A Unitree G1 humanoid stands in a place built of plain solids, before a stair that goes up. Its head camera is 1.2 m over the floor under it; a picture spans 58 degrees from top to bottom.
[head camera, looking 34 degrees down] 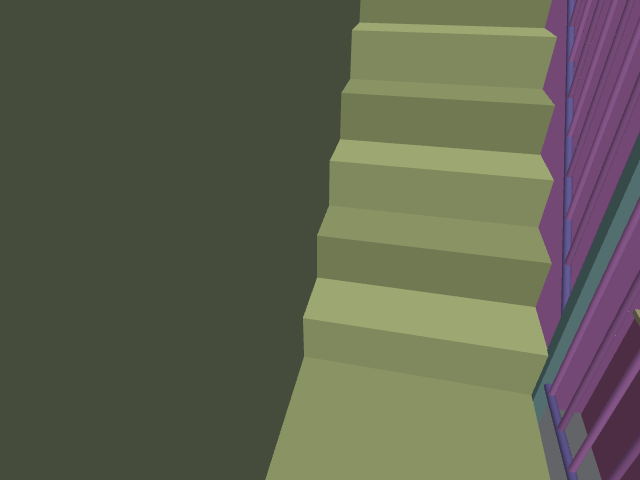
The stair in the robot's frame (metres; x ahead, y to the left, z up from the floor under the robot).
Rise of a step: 0.19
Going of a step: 0.22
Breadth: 0.76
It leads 12 degrees to the right of straight ahead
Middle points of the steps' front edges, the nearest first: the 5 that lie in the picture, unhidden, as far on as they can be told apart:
0.96 -0.32 0.19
1.17 -0.36 0.37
1.38 -0.41 0.56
1.60 -0.45 0.75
1.81 -0.50 0.93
